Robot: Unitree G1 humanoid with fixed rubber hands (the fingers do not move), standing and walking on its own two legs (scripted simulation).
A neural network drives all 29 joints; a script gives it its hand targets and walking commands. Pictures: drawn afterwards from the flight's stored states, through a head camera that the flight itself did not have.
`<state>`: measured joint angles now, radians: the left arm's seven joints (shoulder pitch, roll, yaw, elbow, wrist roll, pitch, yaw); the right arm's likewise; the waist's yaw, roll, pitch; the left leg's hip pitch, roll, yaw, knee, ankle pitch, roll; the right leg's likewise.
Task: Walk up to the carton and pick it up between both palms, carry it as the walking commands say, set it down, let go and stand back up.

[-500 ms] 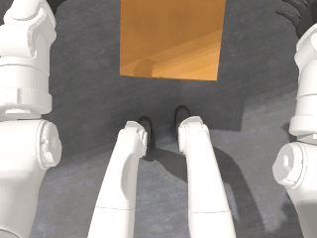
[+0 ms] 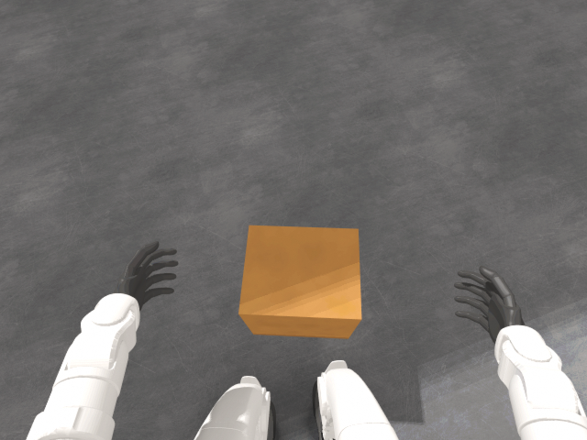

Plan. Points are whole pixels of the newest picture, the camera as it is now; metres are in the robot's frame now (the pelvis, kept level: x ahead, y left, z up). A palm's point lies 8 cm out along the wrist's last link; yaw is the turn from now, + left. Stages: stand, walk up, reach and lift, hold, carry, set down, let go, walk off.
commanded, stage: let go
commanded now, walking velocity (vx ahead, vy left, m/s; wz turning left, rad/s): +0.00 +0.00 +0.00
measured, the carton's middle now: (301, 285) +0.48 -0.01 -0.57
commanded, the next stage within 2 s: stand in 0.72 s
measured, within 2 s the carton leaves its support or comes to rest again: neither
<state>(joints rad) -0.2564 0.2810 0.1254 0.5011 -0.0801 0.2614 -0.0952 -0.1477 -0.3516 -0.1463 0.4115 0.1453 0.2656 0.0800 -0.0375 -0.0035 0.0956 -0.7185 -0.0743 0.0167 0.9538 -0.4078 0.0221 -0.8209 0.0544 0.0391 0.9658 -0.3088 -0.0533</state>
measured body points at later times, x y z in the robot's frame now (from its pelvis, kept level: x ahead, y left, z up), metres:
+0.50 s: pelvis +0.06 +0.02 +0.05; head +0.07 +0.01 +0.50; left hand +0.27 +0.25 -0.02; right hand +0.23 -0.26 -0.01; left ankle +0.04 +0.11 -0.68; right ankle +0.10 -0.08 -0.68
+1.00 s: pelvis +0.08 +0.02 +0.05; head +0.05 +0.02 +0.50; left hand +0.29 +0.26 +0.00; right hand +0.23 -0.27 +0.00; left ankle +0.04 +0.12 -0.68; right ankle +0.10 -0.08 -0.68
